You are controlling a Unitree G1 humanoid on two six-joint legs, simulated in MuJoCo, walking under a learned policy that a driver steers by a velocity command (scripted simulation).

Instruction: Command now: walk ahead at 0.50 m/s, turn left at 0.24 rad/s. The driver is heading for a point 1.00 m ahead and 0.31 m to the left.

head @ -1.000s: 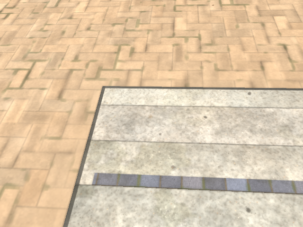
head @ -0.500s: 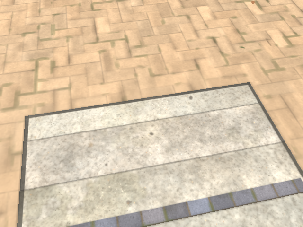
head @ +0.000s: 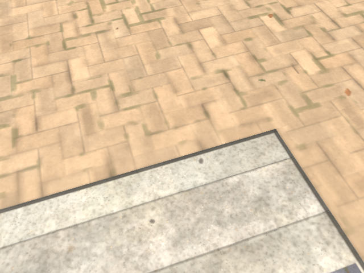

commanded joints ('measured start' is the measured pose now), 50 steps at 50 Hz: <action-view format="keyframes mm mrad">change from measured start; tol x32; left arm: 1 2 114 39 -36 4 -44 8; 50 -2 98 32 13 2 -46 4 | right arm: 1 22 -48 -17 -61 -2 19 -4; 50 7 -61 -25 -188 -20 9 -19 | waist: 1 -9 -113 -72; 14 72 -87 63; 21 -117 118 -426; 42 48 74 -158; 44 24 -412 -376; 50 15 -131 -47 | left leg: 1 -142 56 -79 -25 95 -12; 14 -198 -5 63 -548 277 49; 18 255 -157 157 -619 178 153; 21 928 253 -830 -875 -39 435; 29 296 66 -289 -959 481 306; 42 349 -12 -340 -584 383 136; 44 -124 -203 -156 -10 -252 33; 50 -161 -5 -94 -38 11 15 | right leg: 1 164 -288 238 -308 174 -178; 12 328 -286 -66 -320 289 -104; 18 342 -253 -154 210 922 -22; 19 96 -209 -150 509 618 26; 20 -355 10 -48 865 -363 95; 21 -465 26 185 972 -401 81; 42 136 -47 160 -27 162 3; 44 643 -401 830 -129 -130 -230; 50 212 -231 432 -255 36 -156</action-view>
